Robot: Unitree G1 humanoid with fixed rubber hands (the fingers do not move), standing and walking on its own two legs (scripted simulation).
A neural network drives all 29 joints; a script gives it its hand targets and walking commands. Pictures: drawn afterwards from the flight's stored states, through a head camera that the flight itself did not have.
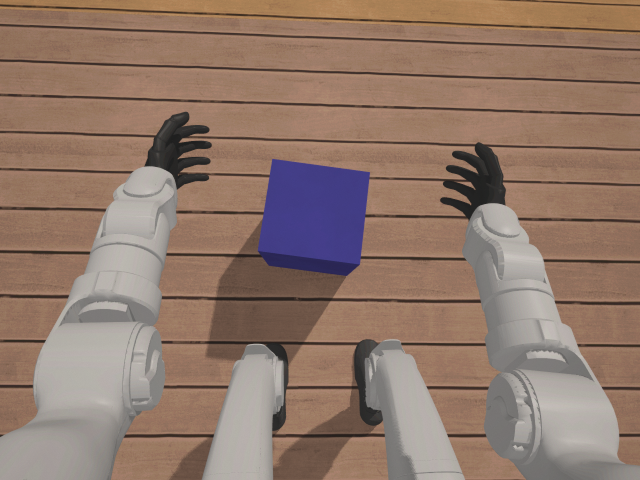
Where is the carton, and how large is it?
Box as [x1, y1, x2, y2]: [258, 159, 369, 275]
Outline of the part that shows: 272,159 258,251 269,265 343,275 348,274 359,264 369,172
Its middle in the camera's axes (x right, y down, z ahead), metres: -0.02 -0.04 +0.92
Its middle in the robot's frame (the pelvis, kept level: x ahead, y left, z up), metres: +0.51 +0.00 -0.53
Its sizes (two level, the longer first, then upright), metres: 0.210 0.200 0.250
